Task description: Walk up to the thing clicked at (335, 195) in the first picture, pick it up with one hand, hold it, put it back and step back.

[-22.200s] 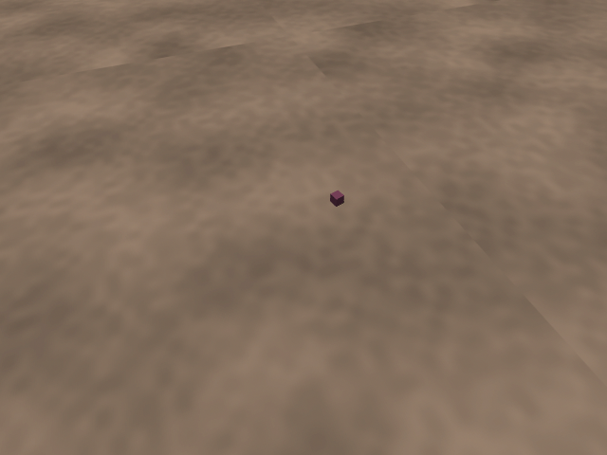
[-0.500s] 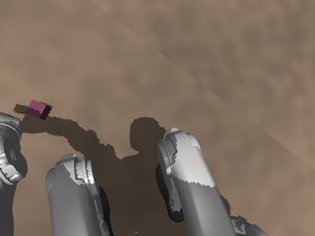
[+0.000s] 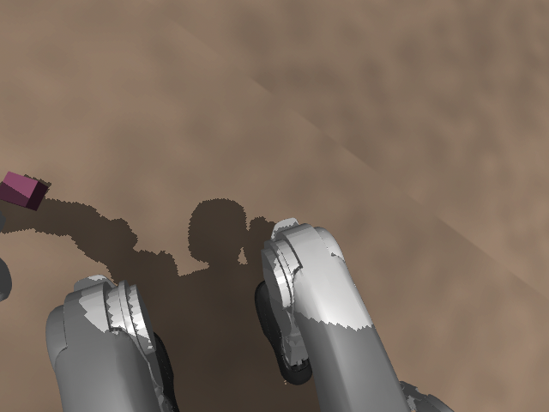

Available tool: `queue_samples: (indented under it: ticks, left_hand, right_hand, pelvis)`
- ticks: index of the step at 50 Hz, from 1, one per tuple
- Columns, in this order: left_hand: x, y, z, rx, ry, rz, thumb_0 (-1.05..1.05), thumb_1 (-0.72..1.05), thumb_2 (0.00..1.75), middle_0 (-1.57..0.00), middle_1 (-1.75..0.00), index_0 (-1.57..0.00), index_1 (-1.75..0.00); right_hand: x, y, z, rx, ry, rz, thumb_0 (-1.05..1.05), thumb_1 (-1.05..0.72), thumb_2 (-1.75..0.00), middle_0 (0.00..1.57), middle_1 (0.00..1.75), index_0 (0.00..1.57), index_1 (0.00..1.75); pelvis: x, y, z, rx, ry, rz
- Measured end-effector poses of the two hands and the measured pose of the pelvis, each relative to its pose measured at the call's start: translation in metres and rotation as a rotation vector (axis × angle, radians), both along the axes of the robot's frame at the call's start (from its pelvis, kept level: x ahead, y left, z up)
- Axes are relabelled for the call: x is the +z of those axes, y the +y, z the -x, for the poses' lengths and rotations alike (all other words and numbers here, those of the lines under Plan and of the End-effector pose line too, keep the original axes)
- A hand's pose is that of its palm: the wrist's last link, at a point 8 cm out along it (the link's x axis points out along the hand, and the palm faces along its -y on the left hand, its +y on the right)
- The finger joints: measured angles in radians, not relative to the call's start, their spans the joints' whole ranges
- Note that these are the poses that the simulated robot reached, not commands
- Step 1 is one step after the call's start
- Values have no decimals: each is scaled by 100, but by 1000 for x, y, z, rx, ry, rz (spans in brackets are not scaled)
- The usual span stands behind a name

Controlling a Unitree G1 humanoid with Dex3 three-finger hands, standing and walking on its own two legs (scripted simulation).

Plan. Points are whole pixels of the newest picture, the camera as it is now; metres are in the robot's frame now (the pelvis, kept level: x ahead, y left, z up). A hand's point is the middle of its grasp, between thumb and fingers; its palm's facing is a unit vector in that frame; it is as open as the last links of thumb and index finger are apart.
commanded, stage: approach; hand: left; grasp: from above
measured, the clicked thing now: (22, 191) +0.49 +0.29 -0.30
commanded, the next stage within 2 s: rest palm in 0.74 s
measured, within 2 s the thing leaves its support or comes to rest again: neither
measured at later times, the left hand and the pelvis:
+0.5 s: hand (10, 180) +0.48 +0.27 -0.22, palm faces -0.19 -0.39 -0.90, open 13.8 cm; pelvis +0.00 +0.00 +0.00, yaw -2 degrees
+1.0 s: hand out of the picture +0.47 +0.32 -0.17, palm faces -0.11 -0.40 -0.91, open 14.1 cm; pelvis +0.00 +0.00 +0.00, yaw -4 degrees
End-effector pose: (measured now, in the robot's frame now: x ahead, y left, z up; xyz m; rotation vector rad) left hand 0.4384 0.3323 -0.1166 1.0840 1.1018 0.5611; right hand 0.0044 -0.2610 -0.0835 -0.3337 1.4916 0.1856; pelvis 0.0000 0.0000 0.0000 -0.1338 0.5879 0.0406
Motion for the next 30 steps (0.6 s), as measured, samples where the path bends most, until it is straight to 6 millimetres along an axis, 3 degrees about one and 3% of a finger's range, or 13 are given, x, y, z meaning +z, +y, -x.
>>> queue_samples:
  ticks: [13,23,30]
  left_hand:
    - [-12,-12,-10,-16,51,-2,0,-39,87,-24,-88,-23,-90]
    - [-39,-49,-39,-111,30,-5,0,-47,92,-16,-101,-15,-100]
    - [-48,-73,-62,-42,-36,18,0,-54,97,-12,-105,-12,-105]
  right_hand:
    - [10,1,17,2,58,-15,0,-91,-89,20,30,19,30]
    - [27,2,28,27,78,25,0,-91,-89,20,30,19,30]
    - [44,8,40,47,122,19,0,-92,-89,20,30,19,30]
  pelvis:
    - [0,-1,-1,-7,-2,9]
    - [-2,-2,0,-16,-12,29]
    - [-1,-1,-1,-27,-26,51]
